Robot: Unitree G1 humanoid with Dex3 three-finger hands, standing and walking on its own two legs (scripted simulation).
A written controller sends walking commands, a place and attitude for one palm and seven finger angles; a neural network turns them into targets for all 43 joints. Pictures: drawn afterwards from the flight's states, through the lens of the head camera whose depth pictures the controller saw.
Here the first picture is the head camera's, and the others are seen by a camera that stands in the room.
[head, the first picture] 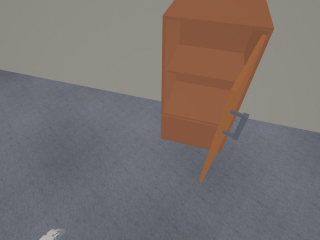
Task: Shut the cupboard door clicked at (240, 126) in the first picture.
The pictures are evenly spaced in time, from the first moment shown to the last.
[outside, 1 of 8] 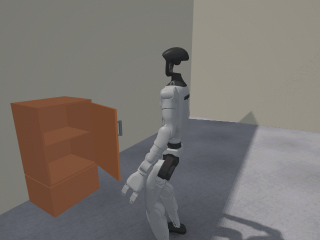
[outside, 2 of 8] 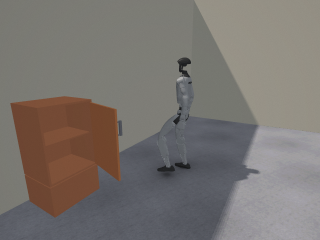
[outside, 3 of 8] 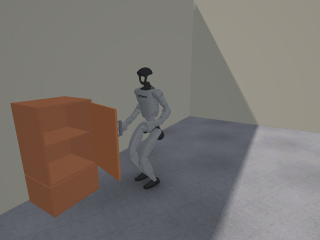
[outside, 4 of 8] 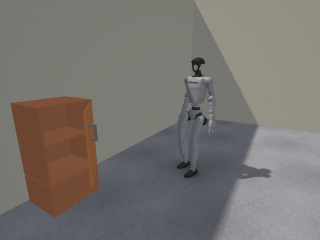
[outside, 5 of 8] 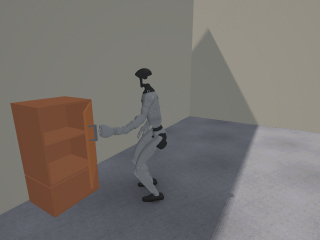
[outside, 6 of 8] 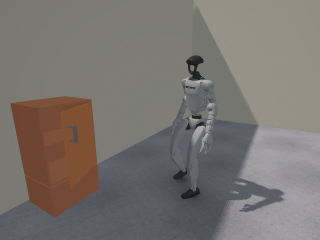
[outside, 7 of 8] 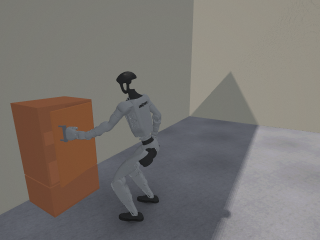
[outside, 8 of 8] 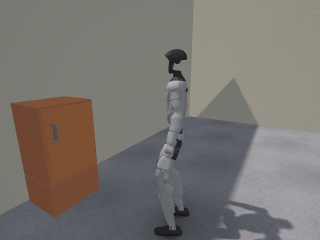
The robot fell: no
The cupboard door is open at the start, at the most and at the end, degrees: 74 74 0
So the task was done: yes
